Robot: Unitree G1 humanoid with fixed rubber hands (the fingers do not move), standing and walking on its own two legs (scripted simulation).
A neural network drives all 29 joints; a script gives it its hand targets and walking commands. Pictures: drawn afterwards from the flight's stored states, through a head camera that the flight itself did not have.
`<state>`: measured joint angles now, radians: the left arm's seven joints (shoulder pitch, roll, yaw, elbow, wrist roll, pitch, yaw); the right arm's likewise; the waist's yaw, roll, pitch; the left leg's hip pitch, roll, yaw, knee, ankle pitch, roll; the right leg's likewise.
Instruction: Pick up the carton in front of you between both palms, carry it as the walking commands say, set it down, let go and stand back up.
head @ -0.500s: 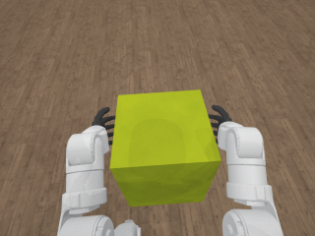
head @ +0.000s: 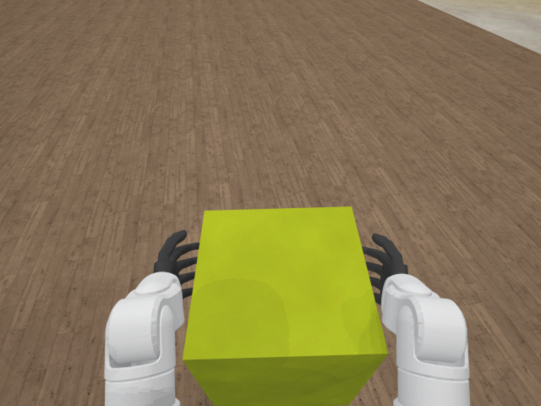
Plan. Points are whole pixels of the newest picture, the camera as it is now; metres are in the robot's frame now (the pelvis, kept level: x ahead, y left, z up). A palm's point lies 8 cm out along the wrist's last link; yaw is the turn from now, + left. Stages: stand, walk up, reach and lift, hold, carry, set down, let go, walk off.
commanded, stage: carry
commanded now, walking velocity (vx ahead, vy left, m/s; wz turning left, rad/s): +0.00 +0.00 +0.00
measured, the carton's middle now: (280, 313) +0.27 +0.00 +0.02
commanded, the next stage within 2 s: none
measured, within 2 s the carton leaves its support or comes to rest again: neither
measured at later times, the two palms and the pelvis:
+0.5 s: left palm (185, 245) +0.36 +0.14 +0.07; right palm (368, 236) +0.38 -0.15 +0.07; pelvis +0.10 -0.03 -0.02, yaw +4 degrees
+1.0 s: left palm (175, 269) +0.31 +0.15 +0.07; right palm (373, 260) +0.33 -0.15 +0.07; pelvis +0.06 -0.01 -0.02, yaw +4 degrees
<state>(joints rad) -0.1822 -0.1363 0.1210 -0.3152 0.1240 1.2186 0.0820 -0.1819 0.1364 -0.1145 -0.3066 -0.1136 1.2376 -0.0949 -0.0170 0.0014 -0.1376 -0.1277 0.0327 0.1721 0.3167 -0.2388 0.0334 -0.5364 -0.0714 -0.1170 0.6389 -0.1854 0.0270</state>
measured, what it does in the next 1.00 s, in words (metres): steps on the spot: right foot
